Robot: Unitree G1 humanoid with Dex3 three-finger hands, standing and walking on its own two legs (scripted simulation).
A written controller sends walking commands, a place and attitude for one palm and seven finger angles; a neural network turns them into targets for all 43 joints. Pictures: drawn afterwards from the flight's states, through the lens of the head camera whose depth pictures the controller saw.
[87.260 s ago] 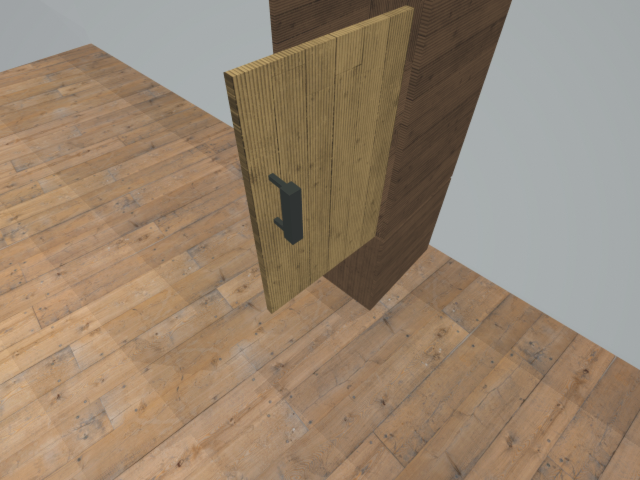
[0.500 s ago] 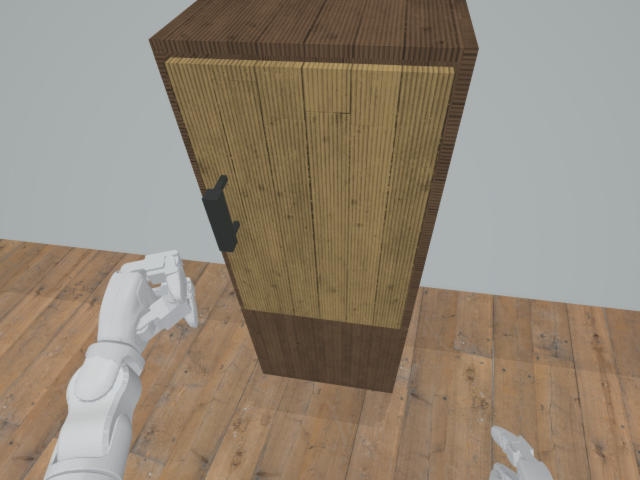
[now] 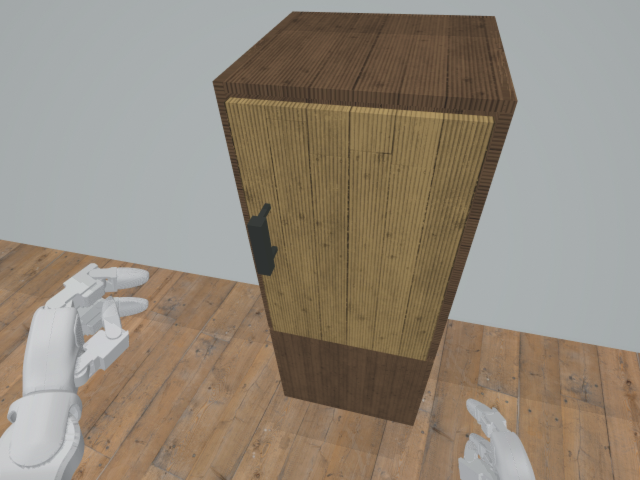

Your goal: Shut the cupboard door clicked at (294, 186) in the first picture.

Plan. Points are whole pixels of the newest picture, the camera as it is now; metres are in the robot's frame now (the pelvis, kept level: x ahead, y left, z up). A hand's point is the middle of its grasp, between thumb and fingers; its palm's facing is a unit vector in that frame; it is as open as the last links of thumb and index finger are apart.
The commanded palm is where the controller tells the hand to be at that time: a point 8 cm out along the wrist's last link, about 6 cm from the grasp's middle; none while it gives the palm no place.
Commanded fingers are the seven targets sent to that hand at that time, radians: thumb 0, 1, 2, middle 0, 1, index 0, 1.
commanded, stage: draw the hand back to the body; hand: left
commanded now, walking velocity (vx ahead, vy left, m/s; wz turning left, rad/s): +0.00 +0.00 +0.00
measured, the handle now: (266, 238) +0.51 +0.17 +0.00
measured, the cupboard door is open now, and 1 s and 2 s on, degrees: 0 0 0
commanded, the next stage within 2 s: step back with the hand held close in 0.56 s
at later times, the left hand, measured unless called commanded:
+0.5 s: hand (83, 347) +0.19 +0.26 +0.15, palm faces +0.45 -0.81 -0.38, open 7.4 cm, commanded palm +0.14 +0.30 +0.17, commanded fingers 0.00 0.90 0.90 -0.20 -0.30 -0.20 -0.30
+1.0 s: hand (73, 349) +0.19 +0.27 +0.15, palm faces +0.38 -0.79 -0.48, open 7.4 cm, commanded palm +0.13 +0.31 +0.17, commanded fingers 0.00 0.90 0.90 -0.20 -0.30 -0.20 -0.30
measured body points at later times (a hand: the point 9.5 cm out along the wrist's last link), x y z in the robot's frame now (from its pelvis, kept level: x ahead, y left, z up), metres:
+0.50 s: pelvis +0.00 +0.00 +0.00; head -0.03 -0.03 +0.45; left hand +0.16 +0.30 +0.17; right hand +0.18 -0.23 -0.09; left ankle -0.01 +0.10 -0.74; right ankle -0.02 -0.12 -0.74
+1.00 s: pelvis -0.01 +0.01 +0.00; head -0.01 -0.01 +0.45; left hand +0.16 +0.31 +0.18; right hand +0.16 -0.24 -0.09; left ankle -0.01 +0.10 -0.74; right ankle -0.02 -0.12 -0.74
